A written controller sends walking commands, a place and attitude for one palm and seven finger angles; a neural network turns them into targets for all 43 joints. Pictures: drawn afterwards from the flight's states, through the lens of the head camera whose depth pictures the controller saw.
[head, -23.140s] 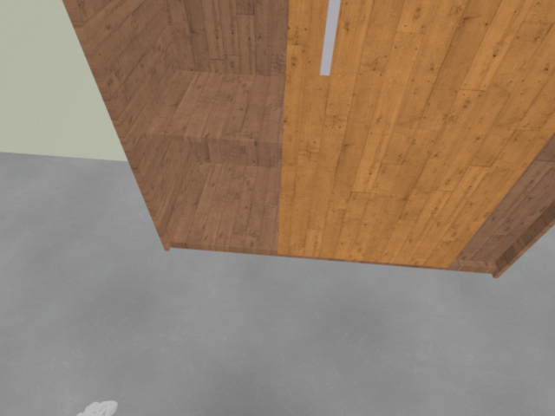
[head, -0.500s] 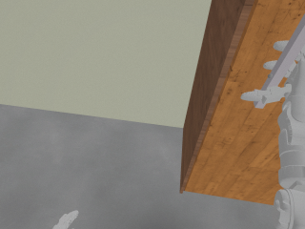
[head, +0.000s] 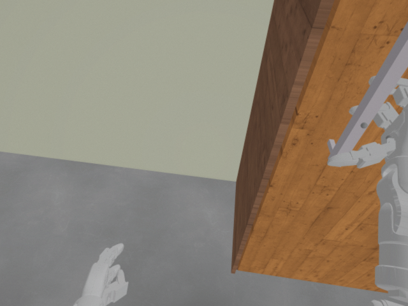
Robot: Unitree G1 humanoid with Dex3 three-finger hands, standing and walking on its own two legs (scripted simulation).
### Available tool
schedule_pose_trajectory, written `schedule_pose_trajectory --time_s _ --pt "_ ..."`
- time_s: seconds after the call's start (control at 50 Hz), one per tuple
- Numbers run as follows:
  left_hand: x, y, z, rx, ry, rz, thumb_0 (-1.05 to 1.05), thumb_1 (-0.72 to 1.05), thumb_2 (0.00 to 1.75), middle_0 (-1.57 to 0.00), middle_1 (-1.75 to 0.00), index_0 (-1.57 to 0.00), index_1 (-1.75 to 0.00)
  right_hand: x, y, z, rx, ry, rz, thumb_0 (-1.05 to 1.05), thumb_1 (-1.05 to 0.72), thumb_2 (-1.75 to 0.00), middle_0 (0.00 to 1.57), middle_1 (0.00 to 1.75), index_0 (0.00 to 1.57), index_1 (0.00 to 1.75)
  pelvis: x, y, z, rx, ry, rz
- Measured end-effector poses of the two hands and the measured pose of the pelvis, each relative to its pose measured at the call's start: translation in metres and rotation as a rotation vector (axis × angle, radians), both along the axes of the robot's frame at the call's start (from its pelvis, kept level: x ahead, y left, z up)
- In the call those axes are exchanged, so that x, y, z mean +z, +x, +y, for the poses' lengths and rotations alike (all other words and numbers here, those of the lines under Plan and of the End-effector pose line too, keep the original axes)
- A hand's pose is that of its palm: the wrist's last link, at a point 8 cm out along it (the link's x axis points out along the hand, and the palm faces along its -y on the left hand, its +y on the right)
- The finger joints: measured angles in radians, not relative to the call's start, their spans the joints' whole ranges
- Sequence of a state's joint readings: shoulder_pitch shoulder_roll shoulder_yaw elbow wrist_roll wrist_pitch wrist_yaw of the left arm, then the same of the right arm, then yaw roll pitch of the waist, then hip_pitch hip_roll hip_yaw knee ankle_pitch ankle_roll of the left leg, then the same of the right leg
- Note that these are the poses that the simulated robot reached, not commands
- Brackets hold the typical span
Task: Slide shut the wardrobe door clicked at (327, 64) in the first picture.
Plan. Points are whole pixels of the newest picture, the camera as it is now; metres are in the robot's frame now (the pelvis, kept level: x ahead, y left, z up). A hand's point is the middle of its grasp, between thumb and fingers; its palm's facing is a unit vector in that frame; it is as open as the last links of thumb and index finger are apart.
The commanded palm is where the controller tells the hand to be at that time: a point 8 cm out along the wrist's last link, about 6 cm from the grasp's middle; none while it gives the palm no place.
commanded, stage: slip the hand off the handle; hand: right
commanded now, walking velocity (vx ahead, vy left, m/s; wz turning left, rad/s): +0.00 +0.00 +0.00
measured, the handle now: (373, 85) +0.40 -0.25 +0.28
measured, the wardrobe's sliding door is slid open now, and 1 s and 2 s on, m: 0.00 0.00 0.00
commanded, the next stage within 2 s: draw the hand back to the body in 1.00 s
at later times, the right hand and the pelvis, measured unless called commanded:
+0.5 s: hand (400, 140) +0.34 -0.30 +0.22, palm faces +0.34 +0.93 -0.13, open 14.7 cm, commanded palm +0.28 -0.33 +0.22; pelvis +0.00 +0.00 +0.00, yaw +0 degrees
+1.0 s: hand out of the picture +0.24 -0.29 +0.22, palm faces +0.38 +0.92 -0.14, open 14.7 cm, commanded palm +0.19 -0.33 +0.22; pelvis +0.00 +0.00 +0.00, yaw -2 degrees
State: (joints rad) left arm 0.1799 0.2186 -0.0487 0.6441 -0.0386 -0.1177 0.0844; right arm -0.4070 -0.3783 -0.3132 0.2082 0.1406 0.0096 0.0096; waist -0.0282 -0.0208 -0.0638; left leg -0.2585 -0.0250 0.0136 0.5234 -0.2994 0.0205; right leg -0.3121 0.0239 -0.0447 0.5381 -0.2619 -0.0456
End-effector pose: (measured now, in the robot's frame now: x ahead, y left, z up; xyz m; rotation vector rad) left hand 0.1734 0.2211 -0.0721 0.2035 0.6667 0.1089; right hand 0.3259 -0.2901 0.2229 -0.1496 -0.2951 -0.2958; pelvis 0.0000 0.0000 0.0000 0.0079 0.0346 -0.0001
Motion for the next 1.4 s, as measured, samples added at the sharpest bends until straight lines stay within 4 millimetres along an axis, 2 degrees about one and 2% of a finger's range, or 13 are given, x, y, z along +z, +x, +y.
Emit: schedule_pose_trajectory --time_s 0.12,0.26,0.4,0.5,0.62,0.76,0.9,1.04,1.16,1.28,1.32,1.4 --pt "0.000 0.003 0.000 -0.007 0.005 0.014 0.01 0.90 0.90 -0.21 -0.30 -0.21 -0.30 -0.005 -0.013 -0.032 -0.103 -0.006 0.028 -0.01 0.55 -0.20 0.42 1.22 0.25 1.15 -0.001 0.002 0.003 -0.007 0.001 -0.001" --pt "-0.014 -0.021 0.016 0.009 0.053 0.108 0.01 0.90 0.90 -0.21 -0.30 -0.21 -0.30 -0.003 -0.018 -0.053 -0.095 -0.029 0.027 -0.02 0.55 -0.20 0.31 1.18 0.25 1.15 -0.002 0.001 0.005 -0.028 0.007 0.004" --pt "-0.021 -0.047 0.031 0.062 0.067 0.160 0.02 0.91 0.90 -0.20 -0.30 -0.20 -0.30 -0.002 -0.019 -0.056 -0.055 -0.031 0.019 -0.02 0.55 -0.20 0.32 1.20 0.25 1.15 -0.002 0.000 0.005 -0.019 0.009 0.014" --pt "-0.022 -0.053 0.033 0.081 0.054 0.147 0.02 0.91 0.90 -0.20 -0.30 -0.20 -0.30 -0.006 -0.026 -0.050 -0.037 -0.030 0.010 -0.02 0.55 -0.20 0.29 1.18 0.25 1.15 -0.003 0.000 0.004 -0.004 0.006 0.013" --pt "-0.016 -0.040 0.026 0.065 0.035 0.090 0.02 0.91 0.90 -0.20 -0.30 -0.20 -0.30 -0.007 -0.048 -0.049 -0.058 -0.036 -0.004 -0.02 0.55 -0.20 0.27 1.16 0.25 1.15 -0.003 0.001 0.004 0.004 0.004 0.004" --pt "-0.006 -0.008 0.011 0.005 0.023 0.004 0.02 0.91 0.90 -0.20 -0.30 -0.20 -0.30 -0.006 -0.081 -0.055 -0.087 -0.039 -0.007 -0.02 0.55 -0.20 0.26 1.15 0.25 1.15 -0.002 0.001 0.004 -0.008 0.005 -0.011" --pt "0.008 0.022 -0.007 -0.067 0.012 -0.088 0.02 0.91 0.90 -0.20 -0.30 -0.20 -0.30 -0.004 -0.114 -0.047 -0.066 -0.050 -0.025 -0.02 0.55 -0.20 0.26 1.15 0.25 1.15 -0.002 0.000 0.003 -0.027 0.006 -0.032" --pt "0.016 0.033 -0.021 -0.111 0.002 -0.129 0.02 0.90 0.90 -0.20 -0.30 -0.20 -0.30 -0.007 -0.135 -0.047 -0.082 -0.043 -0.005 -0.01 0.56 -0.20 0.26 1.15 0.25 1.15 -0.002 -0.003 0.004 -0.037 0.007 -0.048" --pt "0.012 0.028 -0.024 -0.124 0.010 -0.111 0.02 0.90 0.90 -0.21 -0.30 -0.21 -0.30 -0.008 -0.137 -0.049 -0.073 -0.016 0.000 -0.01 0.56 -0.20 0.26 1.15 0.25 1.15 -0.002 -0.006 0.005 -0.049 0.009 -0.059" --pt "0.013 0.023 -0.021 -0.093 -0.006 -0.117 0.02 0.90 0.90 -0.21 -0.30 -0.21 -0.30 -0.025 -0.119 -0.046 0.057 0.100 0.238 -0.02 0.55 -0.20 0.25 1.15 0.25 1.15 0.001 -0.006 0.003 -0.049 0.009 -0.079" --pt "0.016 0.024 -0.019 -0.089 -0.016 -0.139 0.02 0.90 0.90 -0.21 -0.30 -0.21 -0.30 -0.023 -0.118 -0.042 0.095 0.099 0.271 -0.02 0.55 -0.20 0.25 1.15 0.25 1.15 0.001 -0.005 0.003 -0.043 0.008 -0.083" --pt "0.025 0.026 -0.017 -0.089 -0.034 -0.183 0.02 0.90 0.90 -0.20 -0.30 -0.20 -0.30 -0.013 -0.126 -0.036 0.125 0.087 0.222 -0.02 0.55 -0.20 0.25 1.15 0.25 1.15 0.002 -0.003 0.002 -0.031 0.007 -0.086"
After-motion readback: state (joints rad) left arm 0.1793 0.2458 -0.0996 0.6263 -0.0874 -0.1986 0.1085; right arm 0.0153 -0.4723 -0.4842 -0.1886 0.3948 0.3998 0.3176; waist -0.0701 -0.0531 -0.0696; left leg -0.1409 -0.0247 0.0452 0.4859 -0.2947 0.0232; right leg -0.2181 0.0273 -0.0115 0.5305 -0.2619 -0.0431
